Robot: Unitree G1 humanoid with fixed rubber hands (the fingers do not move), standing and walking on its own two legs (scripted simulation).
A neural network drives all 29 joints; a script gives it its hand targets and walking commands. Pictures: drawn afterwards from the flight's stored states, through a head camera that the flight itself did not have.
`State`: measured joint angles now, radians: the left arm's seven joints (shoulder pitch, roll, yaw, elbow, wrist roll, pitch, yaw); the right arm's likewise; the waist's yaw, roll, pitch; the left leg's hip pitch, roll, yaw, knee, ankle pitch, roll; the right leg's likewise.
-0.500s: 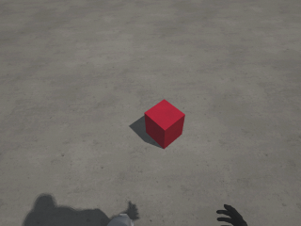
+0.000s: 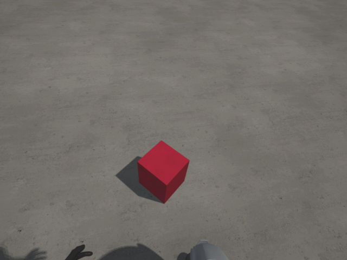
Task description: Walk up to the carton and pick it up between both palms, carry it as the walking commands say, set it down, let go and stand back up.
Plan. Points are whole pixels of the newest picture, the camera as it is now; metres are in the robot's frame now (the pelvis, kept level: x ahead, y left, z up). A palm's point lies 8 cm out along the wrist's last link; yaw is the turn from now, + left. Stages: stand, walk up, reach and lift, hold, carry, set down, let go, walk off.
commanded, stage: walk up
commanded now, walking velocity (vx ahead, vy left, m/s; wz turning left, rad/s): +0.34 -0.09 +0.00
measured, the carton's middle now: (162, 172) +0.70 -0.05 -0.66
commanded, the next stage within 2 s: none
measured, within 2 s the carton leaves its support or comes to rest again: neither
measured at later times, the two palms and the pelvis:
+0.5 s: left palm out of the picture +0.08 +0.24 -0.12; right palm (255, 231) +0.21 -0.26 -0.14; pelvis +0.14 -0.02 +0.00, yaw +0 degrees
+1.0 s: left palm (58, 255) +0.20 +0.26 -0.15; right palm (234, 239) +0.20 -0.19 -0.15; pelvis +0.18 +0.03 -0.01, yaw +0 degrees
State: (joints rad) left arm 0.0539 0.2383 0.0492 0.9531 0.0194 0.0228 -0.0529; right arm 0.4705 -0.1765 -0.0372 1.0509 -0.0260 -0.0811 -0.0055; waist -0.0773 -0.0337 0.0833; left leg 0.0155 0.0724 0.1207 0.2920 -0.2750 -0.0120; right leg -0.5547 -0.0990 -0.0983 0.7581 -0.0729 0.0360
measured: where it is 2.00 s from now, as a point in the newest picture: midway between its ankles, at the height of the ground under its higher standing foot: outside the picture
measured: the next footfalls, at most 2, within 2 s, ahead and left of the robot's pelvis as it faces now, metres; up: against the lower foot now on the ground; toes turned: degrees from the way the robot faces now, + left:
right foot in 0.12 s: +0.20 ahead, -0.15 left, +0.00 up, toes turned -9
left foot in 0.62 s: +0.23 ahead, +0.15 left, +0.00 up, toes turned +8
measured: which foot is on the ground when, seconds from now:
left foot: down 0.00-0.12, up 0.14-0.60, down 0.62-1.00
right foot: up 0.00-0.10, down 0.12-0.62, up 0.64-0.92, down 0.94-1.00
